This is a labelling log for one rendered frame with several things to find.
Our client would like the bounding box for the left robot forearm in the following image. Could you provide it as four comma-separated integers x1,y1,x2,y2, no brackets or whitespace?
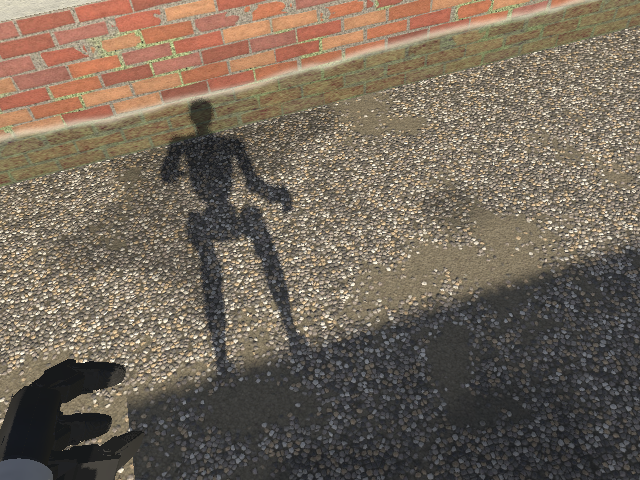
0,458,53,480

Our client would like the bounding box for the robot left hand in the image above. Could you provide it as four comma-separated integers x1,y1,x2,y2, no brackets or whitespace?
0,359,144,480

